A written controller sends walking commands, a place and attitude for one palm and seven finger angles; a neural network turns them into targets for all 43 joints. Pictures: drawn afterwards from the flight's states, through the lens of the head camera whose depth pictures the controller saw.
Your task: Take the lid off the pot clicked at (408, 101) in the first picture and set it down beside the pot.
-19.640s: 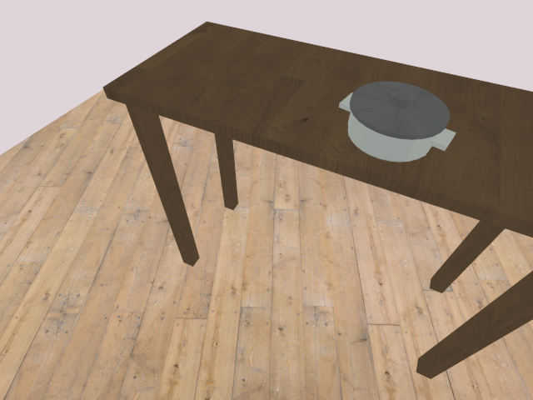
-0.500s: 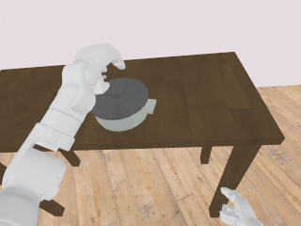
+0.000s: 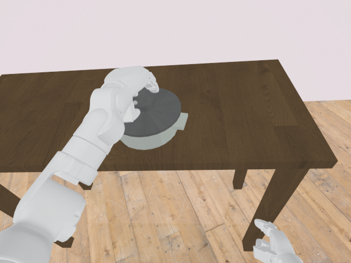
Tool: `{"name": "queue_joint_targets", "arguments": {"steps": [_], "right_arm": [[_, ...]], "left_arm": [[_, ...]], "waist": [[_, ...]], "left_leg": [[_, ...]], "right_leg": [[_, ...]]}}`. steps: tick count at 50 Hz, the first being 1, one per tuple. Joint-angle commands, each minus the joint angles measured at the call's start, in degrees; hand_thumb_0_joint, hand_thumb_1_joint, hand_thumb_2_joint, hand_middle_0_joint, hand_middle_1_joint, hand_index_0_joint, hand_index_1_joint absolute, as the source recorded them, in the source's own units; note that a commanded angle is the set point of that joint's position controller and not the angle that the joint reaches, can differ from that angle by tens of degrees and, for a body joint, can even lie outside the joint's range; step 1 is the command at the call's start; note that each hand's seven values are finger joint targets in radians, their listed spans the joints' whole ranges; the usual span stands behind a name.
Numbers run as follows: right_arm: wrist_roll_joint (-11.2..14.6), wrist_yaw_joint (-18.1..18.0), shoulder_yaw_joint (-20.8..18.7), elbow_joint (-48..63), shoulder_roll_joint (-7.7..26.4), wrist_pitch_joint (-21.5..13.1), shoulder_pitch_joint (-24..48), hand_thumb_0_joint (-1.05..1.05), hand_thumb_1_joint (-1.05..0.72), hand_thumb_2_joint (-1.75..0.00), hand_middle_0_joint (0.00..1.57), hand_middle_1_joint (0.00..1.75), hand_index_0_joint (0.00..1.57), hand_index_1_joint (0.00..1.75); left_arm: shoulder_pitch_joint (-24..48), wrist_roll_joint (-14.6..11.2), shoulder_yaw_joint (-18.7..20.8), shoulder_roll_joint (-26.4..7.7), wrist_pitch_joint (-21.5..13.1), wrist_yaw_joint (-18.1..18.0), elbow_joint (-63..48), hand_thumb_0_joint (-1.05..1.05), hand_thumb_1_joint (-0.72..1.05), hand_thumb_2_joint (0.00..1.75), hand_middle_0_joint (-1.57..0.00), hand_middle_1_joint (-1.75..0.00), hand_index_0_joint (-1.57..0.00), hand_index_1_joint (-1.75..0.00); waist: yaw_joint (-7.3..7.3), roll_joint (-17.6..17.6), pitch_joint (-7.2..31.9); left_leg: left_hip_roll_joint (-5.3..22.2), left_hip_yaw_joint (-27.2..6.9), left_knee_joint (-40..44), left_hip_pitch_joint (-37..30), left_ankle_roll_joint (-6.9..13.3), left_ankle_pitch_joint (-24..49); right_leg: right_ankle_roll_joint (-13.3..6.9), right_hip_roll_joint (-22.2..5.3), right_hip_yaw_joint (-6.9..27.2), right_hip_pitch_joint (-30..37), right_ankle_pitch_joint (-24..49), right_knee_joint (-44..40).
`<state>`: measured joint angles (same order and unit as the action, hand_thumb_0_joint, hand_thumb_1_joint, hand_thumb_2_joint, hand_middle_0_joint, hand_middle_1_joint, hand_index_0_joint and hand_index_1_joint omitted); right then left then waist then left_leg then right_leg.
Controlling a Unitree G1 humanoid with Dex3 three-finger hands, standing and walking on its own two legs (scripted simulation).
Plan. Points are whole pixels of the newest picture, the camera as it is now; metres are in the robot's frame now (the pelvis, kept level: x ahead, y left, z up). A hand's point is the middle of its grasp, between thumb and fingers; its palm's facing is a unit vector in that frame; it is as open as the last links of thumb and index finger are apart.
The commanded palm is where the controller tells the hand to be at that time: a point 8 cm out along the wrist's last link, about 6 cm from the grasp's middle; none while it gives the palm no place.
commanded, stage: lower the open fingers around the knob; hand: left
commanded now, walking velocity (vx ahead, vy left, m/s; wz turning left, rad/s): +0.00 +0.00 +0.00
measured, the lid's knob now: (144, 102) +0.45 +0.10 +0.15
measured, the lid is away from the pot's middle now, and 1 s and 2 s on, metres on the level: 0.01 0.01 0.00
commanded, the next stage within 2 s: close the fingers and squeeze the knob in 0.40 s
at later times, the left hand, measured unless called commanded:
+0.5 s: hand (139, 104) +0.42 +0.10 +0.17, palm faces -0.20 -0.08 -0.98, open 9.8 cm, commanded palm +0.39 +0.11 +0.23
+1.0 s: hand (139, 105) +0.42 +0.10 +0.17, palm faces -0.20 -0.11 -0.97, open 8.6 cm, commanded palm +0.39 +0.11 +0.23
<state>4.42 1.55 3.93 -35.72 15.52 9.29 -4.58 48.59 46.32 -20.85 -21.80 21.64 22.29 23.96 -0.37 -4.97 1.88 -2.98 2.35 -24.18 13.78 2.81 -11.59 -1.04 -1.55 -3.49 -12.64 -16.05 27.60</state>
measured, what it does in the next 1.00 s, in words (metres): stands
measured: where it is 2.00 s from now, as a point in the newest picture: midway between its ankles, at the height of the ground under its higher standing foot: outside the picture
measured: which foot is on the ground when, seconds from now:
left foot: down 0.00-1.00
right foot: down 0.00-1.00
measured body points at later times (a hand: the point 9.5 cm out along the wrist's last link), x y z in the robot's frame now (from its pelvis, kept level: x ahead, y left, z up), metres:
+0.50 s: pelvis +0.00 -0.01 +0.00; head +0.00 -0.05 +0.45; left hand +0.43 +0.10 +0.22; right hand +0.17 -0.24 -0.12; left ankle +0.01 +0.09 -0.74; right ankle -0.02 -0.11 -0.74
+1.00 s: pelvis +0.01 -0.01 +0.00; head +0.00 -0.06 +0.45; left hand +0.42 +0.10 +0.22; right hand +0.19 -0.24 -0.11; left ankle +0.01 +0.09 -0.74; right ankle -0.02 -0.11 -0.74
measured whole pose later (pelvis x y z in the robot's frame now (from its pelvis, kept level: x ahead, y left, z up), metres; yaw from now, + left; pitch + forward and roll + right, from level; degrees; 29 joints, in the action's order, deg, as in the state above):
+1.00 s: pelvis +0.01 -0.01 +0.00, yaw +0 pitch +1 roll +1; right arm 4.3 0.7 3.6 -35.8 16.0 10.0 -5.2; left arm 45.9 45.9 -19.4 -21.8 21.9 21.3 24.9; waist -0.9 -5.3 2.3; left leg -2.2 2.4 -24.0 12.7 1.9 -12.0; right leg -1.9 -0.7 -3.3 -11.9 -16.7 27.8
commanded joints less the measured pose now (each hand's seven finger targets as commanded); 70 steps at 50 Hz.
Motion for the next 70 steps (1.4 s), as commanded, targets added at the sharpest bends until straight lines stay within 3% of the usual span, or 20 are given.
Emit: {"name": "queue_joint_targets", "arguments": {"steps": [1, 3, 4, 7, 10, 13, 15, 18, 23, 25, 26, 33, 38, 41, 44, 47, 53, 57, 64, 70], "right_arm": [[0.15, 0.80, -2.72, 10.75, 4.75, -1.69, 8.86, 0.00, -0.90, -0.90, 0.20, 0.30, 0.20, 0.30], [0.08, 1.01, -3.54, 10.61, 5.15, -1.43, 8.10, 0.00, -0.90, -0.90, 0.20, 0.30, 0.20, 0.30], [-0.07, 0.84, -3.20, 10.44, 4.72, -1.85, 7.58, 0.00, -0.90, -0.90, 0.20, 0.30, 0.20, 0.30], [0.21, -0.28, -2.35, 7.46, 5.54, -1.56, 5.35, 0.00, -0.90, -0.90, 0.20, 0.30, 0.20, 0.30], [-0.08, -0.16, -2.69, 9.29, 5.06, -2.09, 7.51, 0.00, -0.90, -0.90, 0.20, 0.30, 0.20, 0.30], [0.07, 0.43, -3.37, 9.05, 5.35, -1.47, 6.41, 0.00, -0.90, -0.90, 0.20, 0.30, 0.20, 0.30], [0.03, -0.08, -2.78, 8.30, 5.66, -1.48, 6.17, 0.00, -0.90, -0.90, 0.20, 0.30, 0.20, 0.30], [0.00, -0.65, -3.09, 8.27, 6.04, -1.69, 5.70, 0.00, -0.90, -0.90, 0.20, 0.30, 0.20, 0.30], [0.20, -0.28, -3.10, 8.63, 5.54, -1.49, 6.17, 0.00, -0.90, -0.90, 0.20, 0.30, 0.20, 0.30], [0.04, -0.38, -2.92, 8.70, 5.52, -1.81, 6.37, 0.00, -0.90, -0.90, 0.20, 0.30, 0.20, 0.30], [0.07, -0.42, -2.69, 8.79, 5.61, -1.83, 6.69, 0.00, -0.90, -0.90, 0.20, 0.30, 0.20, 0.30], [0.31, -0.73, -2.91, 8.67, 5.93, -1.39, 6.77, 0.00, -0.90, -0.90, 0.20, 0.30, 0.20, 0.30], [-0.03, -0.62, -3.05, 9.24, 5.84, -1.84, 7.33, 0.00, -0.90, -0.90, 0.20, 0.30, 0.20, 0.30], [0.11, -0.48, -2.53, 9.14, 5.11, -1.72, 8.12, 0.00, -0.90, -0.90, 0.20, 0.30, 0.20, 0.30], [-0.02, -0.69, -2.48, 9.09, 5.37, -1.66, 7.95, 0.00, -0.90, -0.90, 0.20, 0.30, 0.20, 0.30], [0.17, -1.10, -2.23, 8.79, 5.50, -1.64, 8.23, 0.00, -0.90, -0.90, 0.20, 0.30, 0.20, 0.30], [0.08, -0.66, -2.84, 10.11, 5.75, -1.69, 8.46, 0.00, -0.90, -0.90, 0.20, 0.30, 0.20, 0.30], [0.26, -1.22, -2.12, 8.96, 5.71, -1.36, 7.88, 0.00, -0.90, -0.90, 0.20, 0.30, 0.20, 0.30], [0.13, -1.35, -2.32, 9.50, 5.75, -1.68, 7.46, 0.00, -0.90, -0.90, 0.20, 0.30, 0.20, 0.30], [0.25, -0.86, -2.55, 9.91, 5.79, -1.62, 8.04, 0.00, -0.90, -0.90, 0.20, 0.30, 0.20, 0.30]], "left_arm": [[21.43, 0.68, 3.27, -4.80, -1.02, -1.77, -12.65, 0.00, -0.37, 1.70, -0.89, -0.08, -0.89, -0.08], [25.97, -0.19, 3.30, -5.49, -1.16, -2.29, -15.42, 0.00, -0.37, 1.70, -0.89, -0.08, -0.89, -0.08], [29.88, 1.10, 5.90, -9.49, -1.14, -2.81, -16.57, 0.00, -0.37, 1.70, -0.89, -0.08, -0.89, -0.08], [24.51, 1.60, 7.36, -9.77, 0.26, -3.56, -2.48, 0.00, -0.37, 1.70, -0.89, -0.08, -0.89, -0.08], [26.13, 0.83, 5.45, -7.65, -0.75, -3.25, -8.99, 0.00, -0.37, 1.70, -0.89, -0.08, -0.89, -0.08], [21.86, -0.26, 2.65, -3.24, -0.22, -2.98, -7.02, 0.00, -0.37, 1.70, -0.89, -0.08, -0.89, -0.08], [23.14, 1.30, 6.67, -8.72, -0.05, -3.39, -3.64, 0.00, -0.37, 1.70, -0.89, -0.08, -0.89, -0.08], [24.37, 0.51, 7.89, -10.10, -0.32, -3.75, -4.64, 0.00, -0.37, 1.70, -0.89, -0.08, -0.89, -0.08], [24.21, 0.31, 3.11, -4.66, -0.09, -3.21, -4.99, 0.00, -0.37, 1.70, -0.89, -0.08, -0.89, -0.08], [24.00, 1.38, 6.69, -9.07, -0.11, -3.43, -5.18, 0.00, -0.37, 1.70, -0.89, -0.08, -0.89, -0.08], [23.38, 1.41, 8.42, -11.16, -0.16, -3.61, -5.43, 0.00, -0.28, 1.42, -0.84, -0.08, -0.84, -0.08], [23.20, 0.03, 5.94, -8.23, 0.22, -3.03, -4.58, 0.00, -0.19, 1.38, -0.89, -0.08, -0.89, -0.08], [22.84, 0.30, 8.14, -10.74, -0.07, -3.10, -8.15, 0.00, -0.13, 1.35, -0.93, -0.08, -0.93, -0.08], [23.30, 0.83, 5.80, -8.50, 0.25, -2.53, -8.33, 0.00, -0.09, 1.33, -0.85, -0.30, -0.85, -0.30], [21.59, 0.91, 8.84, -11.89, 0.13, -2.68, -7.27, 0.00, -0.05, 1.30, -0.81, -0.43, -0.81, -0.43], [22.65, 0.75, 7.64, -10.99, 0.45, -2.43, -6.27, 0.00, -0.01, 1.27, -0.79, -0.52, -0.79, -0.52], [18.15, -0.12, 8.95, -11.54, -0.28, -2.42, -10.55, 0.00, 0.08, 1.20, -0.78, -0.65, -0.78, -0.65], [20.21, 0.72, 8.19, -11.73, 0.44, -2.53, -5.96, 0.00, 0.08, 1.27, -0.81, -0.53, -0.85, -0.55], [18.98, 1.31, 10.33, -13.89, -0.20, -2.74, -7.41, 0.00, 0.15, 1.30, -0.83, -0.55, -0.90, -0.58], [18.33, 0.69, 10.16, -13.52, -0.12, -2.72, -9.28, 0.00, 0.20, 1.32, -0.87, -0.57, -0.93, -0.60]], "waist": [[0.44, 5.74, 21.58], [-1.00, 5.93, 22.25], [-0.44, 6.17, 23.98], [-0.65, 10.53, 13.57], [0.00, 7.90, 18.71], [-0.88, 7.40, 17.04], [-0.38, 9.26, 15.82], [-0.57, 9.84, 16.21], [-1.25, 7.83, 15.91], [-0.09, 8.10, 18.24], [0.35, 7.85, 18.94], [-1.03, 9.40, 14.22], [0.03, 7.36, 19.52], [-0.11, 8.58, 18.79], [0.13, 9.66, 17.86], [-0.15, 10.18, 15.08], [0.27, 7.37, 19.46], [-0.18, 10.56, 14.01], [0.50, 7.58, 18.87], [0.50, 8.25, 18.04]], "left_leg": [[0.39, -3.20, 1.15, -9.90, 0.27, 16.76], [0.64, -3.85, 0.39, -11.24, 0.67, 16.93], [0.36, -3.88, 1.17, -11.23, 0.79, 16.04], [0.46, -2.80, 2.74, -5.84, 0.48, 10.67], [0.02, -3.03, 2.35, -8.33, 0.81, 13.45], [0.41, -3.32, 1.58, -9.07, 0.73, 14.80], [0.26, -2.48, 2.36, -6.73, 0.69, 11.11], [0.03, -2.48, 2.21, -6.05, 1.10, 9.88], [-0.07, -2.66, 1.80, -7.28, 0.91, 11.19], [-0.17, -2.46, 1.82, -7.29, 1.01, 12.38], [-0.24, -2.26, 1.71, -6.93, 1.01, 12.68], [-0.15, -2.08, 1.73, -5.62, 1.13, 10.18], [-0.55, -2.26, 0.79, -7.60, 1.30, 13.46], [-0.63, -1.83, 1.01, -6.92, 1.15, 13.63], [-0.60, -1.52, 0.86, -6.12, 1.26, 13.30], [-0.53, -1.40, 1.39, -4.97, 1.16, 11.17], [-0.52, -1.64, 0.04, -6.78, 1.26, 15.15], [-0.31, -1.24, 1.26, -4.07, 1.05, 10.83], [-0.39, -1.40, 0.40, -5.75, 1.04, 13.47], [-0.12, -1.66, 0.53, -5.76, 1.10, 14.40]], "right_leg": [[-1.77, 1.89, 1.00, 5.80, 19.26, -1.70], [-1.85, 2.05, 0.93, 4.81, 19.34, -2.21], [-1.64, 2.41, 1.48, 6.54, 19.40, -2.38], [-1.38, 2.56, 0.81, 2.89, 16.05, -3.49], [-1.58, 2.11, 1.44, 5.79, 18.46, -2.82], [-1.72, 2.24, 0.77, 3.65, 18.88, -3.26], [-1.36, 2.33, 1.22, 4.59, 16.86, -3.39], [-1.18, 1.94, 1.78, 5.18, 16.70, -3.78], [-1.41, 2.06, 1.29, 3.67, 17.43, -3.59], [-1.32, 2.13, 1.92, 6.26, 18.99, -2.97], [-1.26, 1.98, 2.25, 7.24, 19.83, -2.63], [-1.03, 1.82, 1.83, 4.34, 18.32, -3.74], [-1.24, 1.66, 2.47, 7.56, 21.69, -2.70], [-0.85, 1.59, 2.43, 7.59, 22.64, -2.54], [-0.71, 1.59, 2.70, 8.00, 22.97, -2.77], [-0.46, 1.49, 2.66, 6.44, 20.90, -3.21], [-0.92, 1.46, 2.69, 8.54, 24.27, -2.24], [-0.37, 1.54, 2.61, 5.90, 20.45, -3.34], [-0.76, 1.51, 2.90, 8.05, 22.02, -2.24], [-0.82, 1.66, 2.66, 7.93, 22.81, -2.24]]}}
